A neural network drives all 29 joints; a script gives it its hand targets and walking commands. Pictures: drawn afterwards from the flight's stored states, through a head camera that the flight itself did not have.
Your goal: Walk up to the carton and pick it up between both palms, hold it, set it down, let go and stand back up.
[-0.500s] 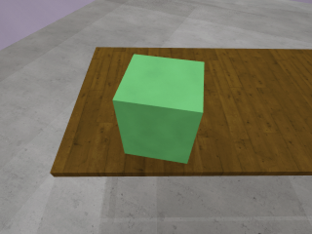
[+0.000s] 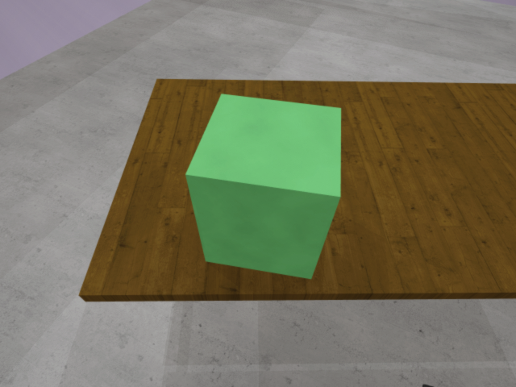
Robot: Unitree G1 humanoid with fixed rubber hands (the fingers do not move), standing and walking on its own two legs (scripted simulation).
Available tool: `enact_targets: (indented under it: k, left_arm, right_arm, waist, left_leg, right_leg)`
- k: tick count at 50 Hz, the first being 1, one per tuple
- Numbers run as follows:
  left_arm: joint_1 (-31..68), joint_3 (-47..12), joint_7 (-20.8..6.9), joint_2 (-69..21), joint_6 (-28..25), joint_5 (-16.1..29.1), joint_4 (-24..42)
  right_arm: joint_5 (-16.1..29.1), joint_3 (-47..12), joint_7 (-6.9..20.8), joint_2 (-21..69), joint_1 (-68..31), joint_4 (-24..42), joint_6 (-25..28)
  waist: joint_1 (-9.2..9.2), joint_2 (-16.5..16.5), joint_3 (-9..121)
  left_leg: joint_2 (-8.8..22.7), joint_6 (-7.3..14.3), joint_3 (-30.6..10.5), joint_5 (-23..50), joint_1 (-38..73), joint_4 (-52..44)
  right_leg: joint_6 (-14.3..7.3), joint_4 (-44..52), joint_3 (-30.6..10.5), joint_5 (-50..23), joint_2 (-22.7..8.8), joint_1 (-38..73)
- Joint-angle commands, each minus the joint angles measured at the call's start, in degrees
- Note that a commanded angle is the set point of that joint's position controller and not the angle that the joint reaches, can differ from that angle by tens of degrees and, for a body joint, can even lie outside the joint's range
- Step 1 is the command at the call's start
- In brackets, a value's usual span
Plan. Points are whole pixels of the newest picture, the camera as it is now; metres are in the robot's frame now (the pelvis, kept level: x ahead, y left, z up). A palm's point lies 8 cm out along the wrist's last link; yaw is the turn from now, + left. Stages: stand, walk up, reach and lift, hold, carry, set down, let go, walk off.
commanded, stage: walk up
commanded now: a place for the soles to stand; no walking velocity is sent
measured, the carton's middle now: (268, 190) +0.44 -0.01 +0.04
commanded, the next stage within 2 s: reach and lift in 0.26 s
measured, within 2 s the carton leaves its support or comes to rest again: neither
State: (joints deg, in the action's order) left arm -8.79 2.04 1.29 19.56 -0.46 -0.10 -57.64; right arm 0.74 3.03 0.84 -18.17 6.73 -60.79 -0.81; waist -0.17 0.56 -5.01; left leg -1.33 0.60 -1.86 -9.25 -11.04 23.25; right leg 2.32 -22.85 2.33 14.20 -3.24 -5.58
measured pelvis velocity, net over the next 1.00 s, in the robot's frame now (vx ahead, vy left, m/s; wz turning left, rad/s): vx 0.00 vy -0.01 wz -0.05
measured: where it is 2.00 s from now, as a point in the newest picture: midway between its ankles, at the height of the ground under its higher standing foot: outside the picture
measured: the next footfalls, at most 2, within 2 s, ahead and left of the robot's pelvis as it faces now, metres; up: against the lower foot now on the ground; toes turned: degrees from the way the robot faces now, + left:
none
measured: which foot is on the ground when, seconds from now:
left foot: down 0.00-1.00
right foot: down 0.00-1.00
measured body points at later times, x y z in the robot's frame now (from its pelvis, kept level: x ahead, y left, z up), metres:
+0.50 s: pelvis -0.03 -0.01 -0.03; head +0.01 +0.02 +0.42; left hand +0.15 +0.29 -0.13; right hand +0.15 -0.27 -0.13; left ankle +0.04 +0.11 -0.74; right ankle -0.02 -0.14 -0.74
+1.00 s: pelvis +0.00 -0.01 +0.00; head +0.04 +0.01 +0.44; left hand +0.17 +0.27 -0.09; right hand +0.15 -0.24 -0.09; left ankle +0.04 +0.11 -0.74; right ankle -0.02 -0.14 -0.74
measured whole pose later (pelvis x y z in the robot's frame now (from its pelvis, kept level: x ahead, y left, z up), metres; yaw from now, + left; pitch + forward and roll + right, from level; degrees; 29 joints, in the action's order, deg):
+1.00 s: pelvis +0.00 -0.01 +0.00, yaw -3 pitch -3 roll +0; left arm -11.7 6.0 -0.7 18.8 19.9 2.4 -19.9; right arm -1.7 2.8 -1.9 -7.5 12.5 -31.3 2.5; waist -2.3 3.0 -9.0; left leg 2.9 -1.0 4.2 -11.5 -11.4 26.5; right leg 1.0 -27.0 -0.4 16.1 -1.0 -7.4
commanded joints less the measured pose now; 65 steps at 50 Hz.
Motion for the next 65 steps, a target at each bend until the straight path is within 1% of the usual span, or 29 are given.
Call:
enact_targets:
  k: [1, 3, 4, 7, 9, 10, 13, 14, 15, 16, 19, 20, 21, 22, 23, 25, 28, 30, 31, 32, 35, 40, 41, 44, 49, 53, 55, 58, 65]
  left_arm:
    - [-0.9, 2.5, 0.9, 13.2, -1.0, -0.1, 2.8]
    - [-0.4, 2.7, 0.8, 13.0, -0.8, -0.2, 2.8]
    - [-0.1, 2.5, 0.6, 12.4, -0.9, 0.1, 2.5]
    - [-0.5, 2.5, 0.5, 12.2, -1.2, 0.0, 2.6]
    - [-0.4, 2.3, 0.5, 11.7, -1.4, 0.0, 2.3]
    - [0.0, 2.6, 0.5, 12.1, -1.5, -0.2, 2.3]
    - [-0.2, 2.9, 0.6, 13.2, -1.4, -0.3, 2.6]
    - [28.8, 2.0, 1.1, 12.3, 9.1, 3.3, 23.4]
    - [25.7, 2.3, 2.3, 13.1, 16.2, 4.0, 26.3]
    - [23.5, 2.3, 2.0, 12.1, 19.3, 3.3, 27.4]
    - [19.5, 5.0, 0.7, 13.0, 25.6, -0.6, 31.9]
    - [17.6, 4.4, 0.0, 12.8, 27.6, -1.6, 33.7]
    - [15.1, 5.9, 0.2, 12.6, 28.7, -2.9, 36.8]
    - [13.4, 5.9, -0.1, 12.6, 29.6, -2.9, 38.9]
    - [11.5, 7.0, 0.3, 12.7, 30.4, -3.9, 39.4]
    - [5.9, 8.2, -0.7, 11.5, 31.6, -4.5, 38.7]
    - [4.4, 8.4, -1.1, 10.3, 32.7, -6.0, 38.6]
    - [5.9, 7.8, -1.7, 10.0, 33.5, -6.8, 38.6]
    - [5.5, 7.6, -1.6, 9.1, 33.4, -6.8, 38.3]
    - [6.2, 6.9, -1.7, 8.6, 33.2, -6.1, 41.1]
    - [7.8, 7.4, -1.4, 8.5, 30.6, -4.6, 44.4]
    - [9.3, 7.0, -0.5, 8.4, 24.4, -0.5, 48.5]
    - [8.0, 7.0, -0.4, 7.9, 23.3, -0.8, 49.0]
    - [5.1, 6.4, -1.4, 7.7, 18.9, 2.1, 47.6]
    - [2.0, 7.3, -2.1, 8.5, 14.2, 2.7, 46.1]
    - [0.0, 6.8, -3.0, 8.4, 12.2, 3.5, 44.9]
    - [-0.7, 7.2, -3.1, 8.0, 12.1, 3.1, 42.7]
    - [-0.7, 6.2, -3.2, 7.4, 12.1, 3.4, 42.9]
    - [0.6, 6.0, -2.2, 7.1, 9.2, 5.8, 51.5]
  right_arm:
    - [0.2, 2.8, -0.9, -13.8, -2.2, 4.3, 1.0]
    - [-0.1, 2.9, -0.7, -13.2, -1.7, 4.4, 1.1]
    - [-0.2, 2.6, -0.6, -13.7, -2.3, 4.3, 1.2]
    - [0.0, 2.4, -0.7, -12.7, -1.6, 4.3, 1.4]
    - [0.2, 2.5, -0.6, -13.0, -2.2, 4.3, 1.5]
    - [-0.1, 2.8, -0.5, -13.2, -2.5, 4.1, 1.4]
    - [-0.1, 2.9, -0.4, -12.8, -2.0, 3.9, 1.4]
    - [-9.6, 4.9, 0.3, -0.1, -27.6, 9.8, 7.1]
    - [-9.7, 7.6, 2.5, -5.1, -22.7, 12.1, 5.6]
    - [-8.3, 7.4, 2.7, -6.5, -20.3, 12.4, 4.3]
    - [-6.2, 7.0, 2.8, -6.9, -17.0, 13.7, 2.7]
    - [-5.2, 7.2, 2.5, -6.8, -14.1, 13.9, 2.1]
    - [-3.7, 6.0, 2.1, -7.2, -11.8, 14.9, 1.9]
    - [-2.8, 5.8, 1.4, -8.2, -10.8, 16.5, 1.6]
    - [-1.1, 4.2, 1.0, -7.5, -10.3, 17.1, 1.6]
    - [0.6, 3.0, 0.5, -7.3, -7.0, 19.0, 0.1]
    - [0.3, 4.1, -0.5, -6.5, -6.6, 21.7, -0.6]
    - [-0.3, 4.3, -1.1, -6.9, -7.5, 23.0, -1.7]
    - [-0.1, 3.5, -1.2, -5.5, -7.3, 24.0, -1.9]
    - [-1.4, 4.7, -1.3, -5.4, -7.2, 25.5, -1.7]
    - [-0.7, 3.5, -1.0, -3.2, -6.9, 28.9, -0.4]
    - [-2.2, 3.4, -1.1, 0.1, -3.3, 34.8, 2.4]
    - [-2.2, 3.1, -1.3, 0.9, -1.0, 35.1, 2.9]
    - [-2.5, 2.0, -2.6, 3.8, 1.4, 39.4, 5.4]
    - [-1.7, 0.5, -4.6, 6.0, 4.3, 39.3, 8.8]
    - [-1.4, 0.6, -5.6, 6.0, 4.3, 40.0, 10.2]
    - [-1.4, 0.9, -5.9, 6.4, 4.0, 39.6, 9.8]
    - [-1.8, 0.6, -6.3, 6.2, 3.1, 40.3, 9.5]
    - [-0.4, 0.5, -6.2, 9.5, 5.7, 46.4, 8.3]
  waist:
    - [-0.6, -1.7, 4.8]
    - [-0.04, -1.9, 4.6]
    - [-0.65, -4.4, 3.6]
    - [-0.24, -0.6, 4.8]
    - [-0.03, -2.9, 4.7]
    - [-0.16, 0.2, 5.6]
    - [0.02, 0.2, 5.3]
    - [-0.45, 2.7, 9.7]
    - [2.27, 2.0, 7.2]
    - [2.75, 2.6, 5.4]
    - [0.14, 0.4, 6.6]
    - [1.4, 0.2, 8.3]
    - [0.66, -2.0, 9.5]
    - [0.69, -0.8, 10.5]
    - [-1.06, -2.9, 10.4]
    - [-2.09, -3.2, 11.9]
    - [-1.63, -4.1, 8.6]
    - [-0.68, -4.8, 4.1]
    - [-1.17, -5.9, 1.9]
    - [-0.19, -6.9, 1.3]
    - [-1.21, -7.6, 1.2]
    - [-1.49, -3.1, 6.6]
    - [-0.59, -3.4, 7.9]
    - [-1.12, 2.3, 10.4]
    - [-2.27, 0.2, 13.7]
    - [-2.77, -0.4, 11.6]
    - [-2.73, -3.1, 8.2]
    - [-3.35, -2.8, 4.8]
    - [-2.97, -5.1, 2.1]
  left_leg:
    - [7.2, 2.6, -5.3, 11.9, 2.1, -3.8]
    - [7.3, 2.9, -6.1, 6.4, 1.3, -5.4]
    - [7.9, 2.7, -7.0, 4.0, -0.5, -6.6]
    - [7.2, 2.4, -5.8, 3.8, 1.1, -6.9]
    - [7.5, 2.3, -6.7, 5.5, 1.7, -6.4]
    - [7.1, 2.4, -6.1, 5.3, 2.7, -5.0]
    - [6.0, 1.7, -4.4, 7.3, 3.4, -3.7]
    - [2.4, -4.7, 7.1, -14.8, -5.2, 3.8]
    - [3.3, -3.4, 6.0, -20.8, -9.6, 6.4]
    - [3.2, -2.7, 6.6, -21.4, -9.3, 6.8]
    - [3.6, -3.3, 7.3, -11.5, -3.9, 8.4]
    - [4.0, -3.1, 7.2, -11.3, -2.7, 9.7]
    - [3.7, -3.1, 7.1, -11.0, -2.3, 10.0]
    - [3.6, -2.6, 7.0, -10.0, -0.2, 10.1]
    - [3.6, -2.4, 7.0, -5.0, 1.5, 10.0]
    - [3.1, -3.1, 7.1, 2.9, 5.8, 8.7]
    - [2.0, -3.4, 6.8, 4.6, 8.4, 7.3]
    - [1.8, -3.9, 6.9, -1.4, 5.7, 5.3]
    - [1.8, -3.8, 7.1, -3.1, 5.1, 3.8]
    - [1.9, -4.4, 6.9, -1.4, 5.4, 3.4]
    - [1.6, -5.0, 7.2, 2.9, 6.7, 2.7]
    - [1.8, -4.0, 8.8, 5.2, 8.2, 2.5]
    - [1.6, -3.9, 9.1, 5.9, 9.6, 2.1]
    - [0.8, -2.5, 9.8, 7.3, 10.7, 1.4]
    - [-0.2, -2.3, 10.2, 11.2, 10.7, 0.2]
    - [0.0, -2.7, 9.8, 12.8, 14.0, -0.8]
    - [0.4, -2.9, 9.4, 11.6, 14.4, -1.9]
    - [0.5, -3.2, 9.7, 9.9, 13.6, -2.8]
    - [1.2, -3.6, 8.8, 8.5, 13.4, -4.6]
  right_leg:
    - [-4.4, 3.3, -3.7, -8.3, -5.0, 0.2]
    - [-4.4, 3.5, -2.7, -3.5, -4.4, -0.8]
    - [-4.6, 4.2, -2.6, -1.8, -3.9, -0.4]
    - [-4.4, 5.3, -3.0, -3.4, -4.3, 0.4]
    - [-4.4, 5.0, -2.9, -4.0, -4.3, -0.2]
    - [-4.3, 5.0, -3.3, -5.8, -4.3, 0.0]
    - [-4.6, 5.6, -4.0, -4.4, -5.3, -1.4]
    - [-3.4, -4.6, 2.0, 12.7, 3.6, -10.0]
    - [-4.5, -7.5, 1.8, 17.3, 3.4, -8.2]
    - [-4.5, -7.2, 1.9, 16.5, 3.0, -5.8]
    - [-3.4, -8.6, 0.8, 6.5, 2.6, -9.4]
    - [-3.3, -9.5, 1.6, 5.2, 2.9, -10.2]
    - [-3.3, -9.4, 1.8, 5.6, 2.9, -9.2]
    - [-3.2, -9.3, 2.2, 5.2, 2.6, -9.4]
    - [-3.0, -9.3, 2.5, 0.6, 2.7, -9.5]
    - [-2.8, -7.6, 2.4, -6.3, 3.7, -5.9]
    - [-2.8, -5.5, 2.5, -7.1, 3.7, -8.0]
    - [-3.1, -3.7, 1.3, -1.1, 4.5, -8.3]
    - [-2.9, -2.7, 1.0, 0.4, 4.2, -9.1]
    - [-3.3, -2.5, 1.3, -1.4, 4.2, -8.1]
    - [-3.4, -1.0, 0.6, -3.4, 4.6, -8.0]
    - [-2.8, -0.2, 0.4, -7.9, 4.5, -7.5]
    - [-2.8, 0.0, 0.4, -9.1, 4.7, -6.2]
    - [-1.1, 0.3, -0.3, -15.3, 4.0, -5.2]
    - [-0.3, 0.8, -1.7, -22.1, 3.5, -0.7]
    - [-0.6, 3.2, -1.6, -17.1, 4.0, -2.2]
    - [-1.1, 4.6, -1.2, -13.0, 4.7, -3.3]
    - [-1.7, 6.0, -1.4, -7.8, 4.3, -3.4]
    - [-2.5, 7.9, -1.3, -3.4, 3.8, -4.2]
